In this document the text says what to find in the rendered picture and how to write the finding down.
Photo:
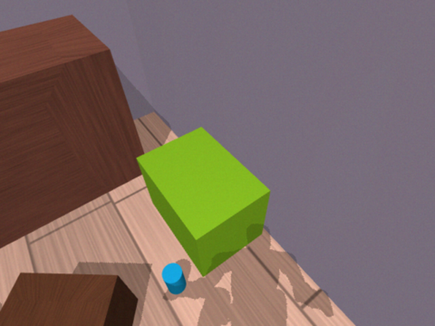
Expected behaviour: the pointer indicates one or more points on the can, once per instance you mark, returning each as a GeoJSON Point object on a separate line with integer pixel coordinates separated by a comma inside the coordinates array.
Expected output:
{"type": "Point", "coordinates": [174, 278]}

